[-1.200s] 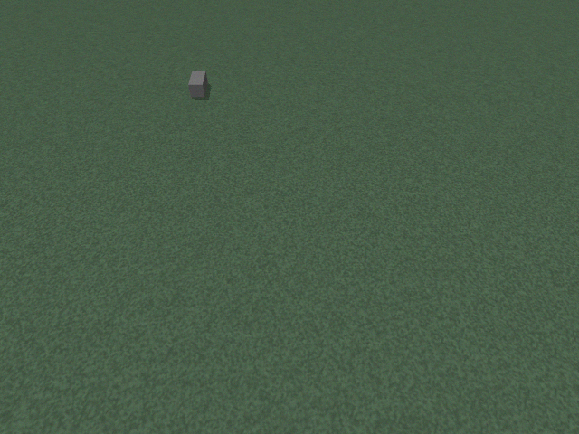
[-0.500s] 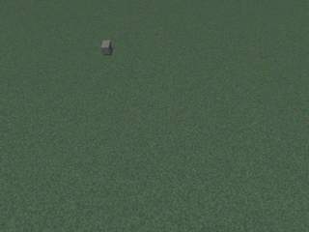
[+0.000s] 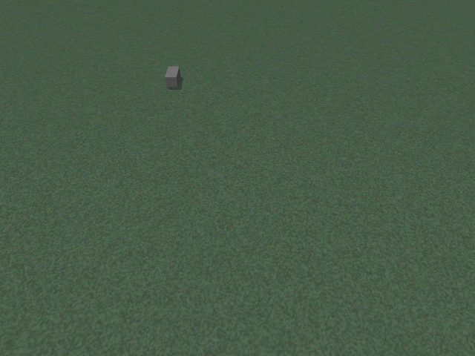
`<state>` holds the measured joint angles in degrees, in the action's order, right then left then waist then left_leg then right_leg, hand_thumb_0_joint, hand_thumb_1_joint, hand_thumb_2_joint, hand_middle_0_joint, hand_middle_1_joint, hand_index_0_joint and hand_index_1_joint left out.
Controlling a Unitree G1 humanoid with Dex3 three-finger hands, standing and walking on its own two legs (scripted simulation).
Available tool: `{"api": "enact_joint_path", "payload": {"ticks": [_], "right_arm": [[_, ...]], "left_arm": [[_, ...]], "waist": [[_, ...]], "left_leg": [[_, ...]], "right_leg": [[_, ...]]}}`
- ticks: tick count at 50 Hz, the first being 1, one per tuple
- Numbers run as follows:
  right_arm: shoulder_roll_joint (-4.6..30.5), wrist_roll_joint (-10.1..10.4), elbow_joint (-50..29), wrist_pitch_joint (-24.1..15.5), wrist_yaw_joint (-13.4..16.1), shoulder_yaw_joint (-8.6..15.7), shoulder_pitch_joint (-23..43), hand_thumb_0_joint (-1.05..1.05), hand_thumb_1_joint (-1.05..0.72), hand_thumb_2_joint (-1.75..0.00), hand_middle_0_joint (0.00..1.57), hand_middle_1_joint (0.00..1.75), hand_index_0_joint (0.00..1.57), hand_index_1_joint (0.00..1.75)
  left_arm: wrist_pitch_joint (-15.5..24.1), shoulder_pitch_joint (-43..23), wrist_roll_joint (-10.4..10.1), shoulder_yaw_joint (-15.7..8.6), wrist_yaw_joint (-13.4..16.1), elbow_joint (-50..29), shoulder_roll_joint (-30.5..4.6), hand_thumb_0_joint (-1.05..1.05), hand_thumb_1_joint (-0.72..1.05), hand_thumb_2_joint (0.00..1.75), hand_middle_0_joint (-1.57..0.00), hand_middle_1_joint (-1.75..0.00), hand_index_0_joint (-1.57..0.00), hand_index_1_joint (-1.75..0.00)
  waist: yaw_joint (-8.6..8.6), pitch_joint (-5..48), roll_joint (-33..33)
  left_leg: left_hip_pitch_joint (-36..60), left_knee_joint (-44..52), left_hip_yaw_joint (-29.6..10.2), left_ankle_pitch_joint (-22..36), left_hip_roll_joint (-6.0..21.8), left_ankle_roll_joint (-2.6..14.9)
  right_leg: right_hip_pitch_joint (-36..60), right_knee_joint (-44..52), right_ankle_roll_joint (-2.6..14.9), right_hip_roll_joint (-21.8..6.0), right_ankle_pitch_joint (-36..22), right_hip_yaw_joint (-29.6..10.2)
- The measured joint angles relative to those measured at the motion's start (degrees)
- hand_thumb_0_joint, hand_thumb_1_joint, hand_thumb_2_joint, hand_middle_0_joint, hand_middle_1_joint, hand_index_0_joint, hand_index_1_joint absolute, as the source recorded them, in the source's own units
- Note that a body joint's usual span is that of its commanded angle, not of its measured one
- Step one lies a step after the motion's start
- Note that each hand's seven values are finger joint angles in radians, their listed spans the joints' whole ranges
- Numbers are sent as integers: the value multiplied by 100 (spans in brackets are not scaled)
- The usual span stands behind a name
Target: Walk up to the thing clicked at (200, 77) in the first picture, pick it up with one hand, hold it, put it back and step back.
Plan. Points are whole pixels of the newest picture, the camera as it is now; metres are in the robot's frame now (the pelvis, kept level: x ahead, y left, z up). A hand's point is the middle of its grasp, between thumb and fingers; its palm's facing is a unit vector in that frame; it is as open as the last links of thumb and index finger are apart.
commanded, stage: walk up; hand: left
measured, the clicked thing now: (173, 76) +2.11 +0.56 -0.74
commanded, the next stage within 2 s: none
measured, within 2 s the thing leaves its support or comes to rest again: neither
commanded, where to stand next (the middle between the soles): +1.76 +0.27 m, yaw +9 degrees
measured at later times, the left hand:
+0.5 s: hand (53, 296) +0.25 +0.39 -0.15, palm faces +0.03 -0.94 -0.33, open 7.4 cm
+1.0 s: hand (100, 206) +0.47 +0.37 -0.14, palm faces +0.17 -0.92 -0.36, open 7.4 cm
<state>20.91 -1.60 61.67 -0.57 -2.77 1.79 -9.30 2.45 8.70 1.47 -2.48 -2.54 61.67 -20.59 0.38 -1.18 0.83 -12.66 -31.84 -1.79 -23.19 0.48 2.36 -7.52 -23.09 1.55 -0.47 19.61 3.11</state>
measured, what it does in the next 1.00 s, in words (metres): walks ahead: left foot, then right foot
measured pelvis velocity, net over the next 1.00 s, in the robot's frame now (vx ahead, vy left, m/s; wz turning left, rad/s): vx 0.48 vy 0.09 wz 0.18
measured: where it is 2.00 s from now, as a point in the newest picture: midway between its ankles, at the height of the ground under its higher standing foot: (214, 191)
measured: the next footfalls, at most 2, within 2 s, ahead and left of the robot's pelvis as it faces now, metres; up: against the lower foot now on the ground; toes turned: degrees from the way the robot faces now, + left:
left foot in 0.24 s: +0.17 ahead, +0.22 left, +0.00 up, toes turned +11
right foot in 0.70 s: +0.51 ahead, -0.04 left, +0.00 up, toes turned +1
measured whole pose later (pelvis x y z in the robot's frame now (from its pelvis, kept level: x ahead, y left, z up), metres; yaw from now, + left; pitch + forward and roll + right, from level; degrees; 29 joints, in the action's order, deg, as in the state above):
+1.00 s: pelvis +0.48 +0.09 -0.01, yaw +10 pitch -1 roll -2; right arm 25.4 -0.6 50.6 -4.1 -5.5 4.2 -9.9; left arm 5.4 15.7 0.9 -3.1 -4.1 53.3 -23.8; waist 3.1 -3.5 2.1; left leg -31.0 -42.5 1.6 -11.6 6.4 0.6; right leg -6.8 -23.8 0.7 -2.3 15.7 9.2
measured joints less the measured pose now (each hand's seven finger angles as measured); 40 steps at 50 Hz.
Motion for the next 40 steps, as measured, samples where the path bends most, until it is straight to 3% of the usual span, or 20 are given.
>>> {"api": "enact_joint_path", "payload": {"ticks": [4,7,11,13,14,16,18,25,30,33,35,37,40], "right_arm": [[234,-36,-153,20,-179,154,-73,1,-91,-90,20,30,21,30],[415,-8,-326,-11,-334,279,-83,1,-91,-90,20,30,20,30],[557,11,-494,-61,-427,416,-171,1,-91,-90,20,30,20,30],[635,2,-560,-177,-383,484,-225,1,-91,-90,20,30,20,30],[623,-19,-602,-247,-322,508,-213,1,-91,-90,20,30,20,30],[552,57,-688,-339,-236,480,-288,1,-91,-90,20,30,20,30],[420,108,-690,-365,-185,391,-426,1,-91,-90,20,30,20,30],[169,136,-634,-443,-144,169,-996,1,-90,-90,20,30,21,30],[184,129,-611,-481,-139,151,-1260,1,-90,-90,20,30,21,30],[218,104,-625,-468,-107,165,-1354,1,-90,-90,20,30,21,30],[257,79,-653,-432,-70,176,-1388,1,-90,-90,20,30,21,30],[320,87,-641,-348,1,190,-1226,1,-90,-90,20,30,21,30],[366,155,-654,-325,46,154,-900,1,-91,-90,20,30,21,30]], "left_arm": [[179,236,51,-113,-15,-321,-170,0,90,90,-20,-30,-21,-31],[158,404,104,-160,-47,-348,-383,0,90,90,-20,-30,-21,-31],[73,541,107,-231,-121,-335,-722,1,90,90,-20,-30,-21,-31],[16,587,103,-247,-130,-331,-848,1,90,90,-20,-30,-21,-31],[-25,579,93,-256,-113,-306,-894,1,90,90,-20,-30,-21,-30],[-114,490,42,-186,-77,-231,-893,1,90,90,-20,-30,-21,-30],[-85,373,-40,-107,-110,-244,-876,1,90,90,-20,-30,-20,-30],[-6,120,-86,-79,-373,-535,-659,1,90,90,-20,-30,-20,-30],[-42,-54,-94,-88,-461,-655,-528,1,90,90,-20,-30,-21,-30],[-29,-139,-105,-112,-444,-682,-501,1,90,90,-20,-30,-21,-30],[25,-185,-116,-151,-407,-723,-499,1,90,90,-20,-30,-21,-30],[141,-282,-101,-213,-311,-776,-362,1,90,90,-20,-30,-21,-30],[276,-215,-146,-135,-228,-946,-170,0,90,90,-20,-30,-21,-30]], "waist": [[157,-16,-36],[159,-31,-54],[153,78,-183],[120,121,-302],[93,91,-423],[-33,72,-470],[-74,41,-544],[-199,-50,-526],[-267,-105,-302],[-287,-74,-158],[-267,-58,-49],[-209,-204,233],[-96,-323,282]], "left_leg": [[-980,-1543,153,83,159,-88],[-1240,-1290,186,170,443,-152],[-1061,-446,348,760,633,-225],[-847,-299,509,1064,492,-257],[-856,-542,617,937,372,-272],[-761,-708,660,650,269,-214],[-419,-392,717,619,186,-135],[826,827,718,647,-21,-84],[1485,1238,600,364,0,-214],[1783,1201,531,-12,127,-367],[1807,723,486,-470,291,-387],[1273,-907,284,-598,564,-176],[3,-3230,-7,-201,249,2]], "right_leg": [[187,274,76,-151,-381,141],[457,397,-29,-294,-392,289],[641,11,-156,-537,120,412],[471,-793,38,-794,689,338],[169,-1646,129,-888,915,89],[-544,-3265,208,-611,914,-341],[-1156,-3970,182,-459,473,-387],[-2279,-2704,-112,-640,-602,-99],[-2433,-1570,-76,-755,-1349,-164],[-2201,-1068,5,-699,-1466,-69],[-1897,-816,47,-552,-1490,77],[-1844,-1261,-66,-349,-1202,271],[-1505,-1318,-61,-385,-790,396]]}}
